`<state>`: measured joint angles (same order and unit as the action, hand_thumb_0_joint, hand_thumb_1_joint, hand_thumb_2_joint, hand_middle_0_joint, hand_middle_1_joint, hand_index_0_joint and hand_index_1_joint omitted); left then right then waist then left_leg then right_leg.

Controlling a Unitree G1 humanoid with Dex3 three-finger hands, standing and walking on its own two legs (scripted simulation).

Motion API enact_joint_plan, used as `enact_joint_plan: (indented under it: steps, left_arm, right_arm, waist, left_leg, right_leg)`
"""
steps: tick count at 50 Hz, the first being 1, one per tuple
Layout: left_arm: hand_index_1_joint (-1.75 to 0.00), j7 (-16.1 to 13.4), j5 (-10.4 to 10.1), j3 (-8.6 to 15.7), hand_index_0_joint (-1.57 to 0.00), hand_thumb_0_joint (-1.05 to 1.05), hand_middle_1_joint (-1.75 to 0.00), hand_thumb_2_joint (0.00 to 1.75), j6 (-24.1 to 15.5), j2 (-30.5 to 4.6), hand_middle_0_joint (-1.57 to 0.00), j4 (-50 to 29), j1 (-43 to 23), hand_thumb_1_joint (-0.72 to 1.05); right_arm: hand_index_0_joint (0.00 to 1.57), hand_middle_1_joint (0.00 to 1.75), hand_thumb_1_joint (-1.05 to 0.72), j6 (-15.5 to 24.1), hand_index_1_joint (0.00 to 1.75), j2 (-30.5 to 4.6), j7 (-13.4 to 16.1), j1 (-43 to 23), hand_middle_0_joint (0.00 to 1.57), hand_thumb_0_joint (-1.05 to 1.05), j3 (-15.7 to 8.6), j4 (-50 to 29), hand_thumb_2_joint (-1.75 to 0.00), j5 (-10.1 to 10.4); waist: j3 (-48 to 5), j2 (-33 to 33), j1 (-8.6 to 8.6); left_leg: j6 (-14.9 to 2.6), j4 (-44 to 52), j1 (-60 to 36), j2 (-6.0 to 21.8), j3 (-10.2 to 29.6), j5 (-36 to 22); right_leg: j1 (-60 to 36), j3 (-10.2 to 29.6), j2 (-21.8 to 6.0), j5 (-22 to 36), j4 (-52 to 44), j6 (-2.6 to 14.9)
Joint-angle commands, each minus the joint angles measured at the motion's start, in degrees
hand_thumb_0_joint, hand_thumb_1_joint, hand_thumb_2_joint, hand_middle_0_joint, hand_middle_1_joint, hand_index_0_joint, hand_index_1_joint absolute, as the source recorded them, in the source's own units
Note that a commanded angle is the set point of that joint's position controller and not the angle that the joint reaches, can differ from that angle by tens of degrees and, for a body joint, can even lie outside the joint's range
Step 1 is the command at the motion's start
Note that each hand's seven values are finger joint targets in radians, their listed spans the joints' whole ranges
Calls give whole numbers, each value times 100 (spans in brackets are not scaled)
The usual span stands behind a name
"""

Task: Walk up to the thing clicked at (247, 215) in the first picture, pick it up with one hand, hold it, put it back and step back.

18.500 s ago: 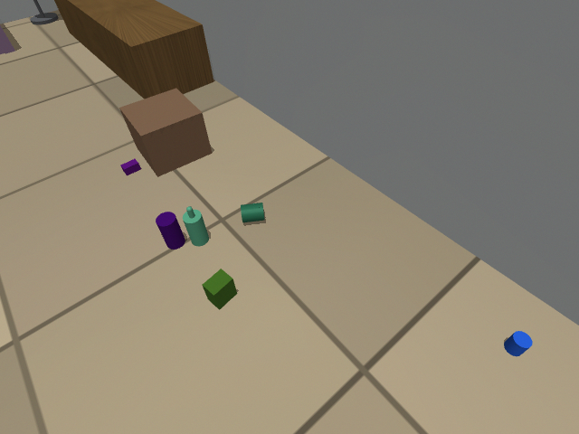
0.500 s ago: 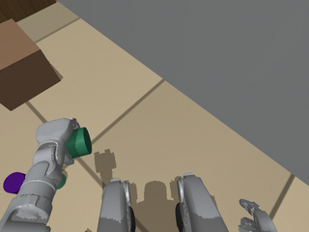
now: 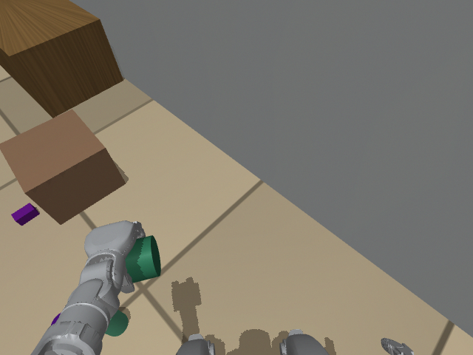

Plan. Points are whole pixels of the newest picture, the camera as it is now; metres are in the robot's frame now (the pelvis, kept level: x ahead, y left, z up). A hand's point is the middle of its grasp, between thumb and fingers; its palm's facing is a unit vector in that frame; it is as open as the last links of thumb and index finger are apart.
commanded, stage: lift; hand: left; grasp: from above
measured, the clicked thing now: (130, 261) +0.34 +0.22 -0.11
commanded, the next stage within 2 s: hold in 0.30 s
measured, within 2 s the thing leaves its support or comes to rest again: neither
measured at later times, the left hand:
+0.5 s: hand (116, 236) +0.35 +0.22 -0.02, palm faces -0.41 -0.09 -0.91, open 10.7 cm
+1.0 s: hand (113, 229) +0.35 +0.21 +0.02, palm faces -0.42 -0.08 -0.90, open 10.6 cm
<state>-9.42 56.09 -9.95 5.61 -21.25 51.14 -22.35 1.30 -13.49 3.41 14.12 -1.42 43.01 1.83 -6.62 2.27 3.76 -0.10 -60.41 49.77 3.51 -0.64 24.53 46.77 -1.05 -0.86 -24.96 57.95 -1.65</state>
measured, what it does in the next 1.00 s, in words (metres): rises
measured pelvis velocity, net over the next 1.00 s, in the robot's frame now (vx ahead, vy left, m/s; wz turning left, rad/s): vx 0.04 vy -0.01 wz -0.01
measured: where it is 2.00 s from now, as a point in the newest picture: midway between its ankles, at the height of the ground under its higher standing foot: outside the picture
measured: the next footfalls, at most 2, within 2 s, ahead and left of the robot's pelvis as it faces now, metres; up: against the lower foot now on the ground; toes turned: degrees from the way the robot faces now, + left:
none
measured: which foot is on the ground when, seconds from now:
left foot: down 0.00-1.00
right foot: down 0.00-1.00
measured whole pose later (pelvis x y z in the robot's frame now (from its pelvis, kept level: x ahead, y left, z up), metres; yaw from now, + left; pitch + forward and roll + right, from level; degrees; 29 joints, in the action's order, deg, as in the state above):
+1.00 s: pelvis +0.04 -0.01 +0.06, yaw -1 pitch +4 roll +0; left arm -3.7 56.0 -11.9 5.0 -20.4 45.4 -18.7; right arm -3.5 -14.9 1.7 13.9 -2.8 40.4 3.1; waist -2.7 2.7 0.9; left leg 0.6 -32.3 20.4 2.5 -3.3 15.6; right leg 19.5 0.5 -1.3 -16.8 32.5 -1.2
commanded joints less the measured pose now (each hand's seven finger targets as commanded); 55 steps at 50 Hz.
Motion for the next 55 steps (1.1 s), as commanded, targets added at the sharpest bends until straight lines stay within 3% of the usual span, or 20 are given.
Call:
enact_joint_plan:
  steps: [1, 2, 4, 6, 8, 10, 21, 22, 31, 38, 42, 48, 55]
  left_arm:
    - [-50, -319, 53, 301, -110, 0, -46, 74, -14, -1045, -114, -889, -1776, 71]
    - [-51, -336, 49, 379, -111, 0, -47, 73, -19, -1148, -114, -916, -1732, 73]
    - [-48, -315, 8, 320, -108, 0, -45, 71, -23, -1076, -112, -854, -1781, 68]
    - [-48, -294, 12, 346, -110, 0, -44, 71, -38, -1108, -113, -757, -1576, 70]
    - [-49, -261, -5, 235, -111, 0, -46, 73, -75, -964, -114, -822, -1686, 72]
    - [-50, -263, -25, 272, -110, 0, -47, 73, -101, -1005, -113, -861, -1711, 72]
    - [-49, -277, 49, 266, -108, 0, -47, 69, -85, -1025, -110, -1083, -1732, 70]
    - [-48, -263, 37, 274, -109, 0, -46, 67, -66, -1012, -111, -970, -1675, 71]
    - [-47, 57, 34, 196, -110, 0, -45, 65, -76, -980, -111, -1077, -1468, 72]
    - [-46, 163, 43, 284, -111, 0, -44, 66, -104, -1141, -113, -1427, -1588, 74]
    - [-47, 223, 24, 253, -112, 0, -45, 67, -100, -1112, -114, -1533, -1678, 75]
    - [-47, 361, 37, 192, -111, 0, -45, 66, -77, -1045, -113, -1623, -1501, 73]
    - [-44, 481, 22, 231, -110, 0, -42, 63, -48, -1113, -112, -1829, -1449, 71]
  right_arm:
    - [20, 30, -88, 158, 30, -875, 7, 210, 20, 0, -326, -534, -90, -10]
    - [20, 30, -88, 136, 30, -879, 4, 213, 20, 0, -352, -542, -90, -7]
    - [20, 30, -89, 118, 30, -864, -5, 235, 20, 0, -334, -525, -90, -8]
    - [20, 30, -89, 99, 30, -882, -14, 222, 20, 0, -355, -546, -90, 2]
    - [20, 30, -88, 76, 30, -886, -28, 232, 20, 0, -371, -575, -90, 17]
    - [20, 30, -88, 66, 30, -910, -37, 223, 20, 0, -392, -587, -89, 15]
    - [20, 30, -88, -36, 30, -901, -67, 112, 20, 0, -431, -578, -89, 48]
    - [20, 30, -88, -38, 30, -936, -74, 135, 20, 0, -440, -591, -89, 49]
    - [20, 30, -88, -97, 30, -948, -106, 31, 20, 0, -447, -724, -89, 85]
    - [20, 30, -88, -178, 30, -958, -129, -55, 20, 0, -439, -871, -89, 109]
    - [20, 30, -88, -208, 30, -939, -133, -90, 20, 0, -413, -902, -89, 115]
    - [20, 30, -89, -274, 30, -905, -145, -221, 20, 0, -396, -975, -90, 131]
    - [20, 30, -89, -331, 30, -920, -138, -346, 20, 0, -372, -1079, -90, 158]
  waist:
    - [-1744, 187, 18]
    - [-1737, 195, -39]
    - [-1634, 26, 37]
    - [-1545, -2, -55]
    - [-1487, -36, 2]
    - [-1473, -8, -24]
    - [-1373, 17, -136]
    - [-1338, -66, -82]
    - [-1232, -259, -183]
    - [-1192, -93, -266]
    - [-1156, -124, -212]
    - [-1073, -201, -289]
    - [-872, -193, -325]
  left_leg:
    - [27, 1347, -1982, -258, 140, -1164]
    - [20, 1412, -2024, -285, 113, -1208]
    - [-2, 1536, -2091, -299, 103, -1284]
    - [-3, 1692, -2223, -309, 83, -1390]
    - [-2, 1838, -2400, -312, 57, -1398]
    - [8, 1960, -2558, -323, 21, -1428]
    - [20, 2428, -3066, -364, -100, -1930]
    - [17, 2454, -3081, -364, -102, -1949]
    - [-18, 2675, -3388, -360, -158, -2387]
    - [-20, 2892, -3596, -381, -222, -2482]
    - [-43, 2983, -3667, -386, -231, -2382]
    - [-74, 3118, -3817, -392, -268, -2463]
    - [-69, 3345, -3911, -372, -265, -2184]
  right_leg:
    - [-991, 0, 281, 1093, -1201, 244]
    - [-1142, 32, 264, 1154, -1322, 231]
    - [-1327, 52, 260, 1259, -1484, 212]
    - [-1453, 52, 251, 1340, -1623, 212]
    - [-1546, 57, 257, 1354, -1769, 208]
    - [-1692, 44, 261, 1377, -1898, 205]
    - [-2252, 105, 266, 1867, -2320, 196]
    - [-2292, 96, 270, 1874, -2343, 195]
    - [-2699, 115, 279, 2309, -2564, 173]
    - [-2952, 111, 257, 2394, -2721, 175]
    - [-2994, 140, 249, 2364, -2837, 158]
    - [-3165, 130, 224, 2477, -2969, 141]
    - [-3172, 111, 233, 2128, -3154, 172]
